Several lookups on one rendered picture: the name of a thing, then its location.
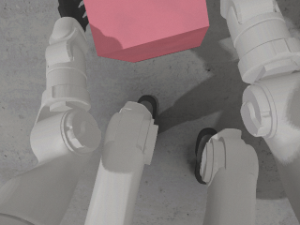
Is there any robot left upper arm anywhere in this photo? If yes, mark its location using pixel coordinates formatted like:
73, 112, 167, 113
0, 109, 101, 225

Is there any carton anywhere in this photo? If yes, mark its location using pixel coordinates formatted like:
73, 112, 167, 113
83, 0, 210, 63

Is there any left robot forearm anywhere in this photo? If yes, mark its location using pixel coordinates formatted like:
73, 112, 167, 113
35, 17, 91, 124

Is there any right robot forearm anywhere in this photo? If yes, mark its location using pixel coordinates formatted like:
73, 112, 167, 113
220, 0, 300, 84

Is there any robot right upper arm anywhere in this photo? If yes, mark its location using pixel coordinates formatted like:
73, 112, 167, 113
240, 72, 300, 224

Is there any robot left hand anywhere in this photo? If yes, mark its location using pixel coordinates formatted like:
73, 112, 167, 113
58, 0, 89, 32

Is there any robot left shin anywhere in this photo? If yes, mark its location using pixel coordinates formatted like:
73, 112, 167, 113
102, 101, 153, 149

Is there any robot left foot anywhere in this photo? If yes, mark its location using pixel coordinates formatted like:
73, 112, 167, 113
138, 95, 157, 120

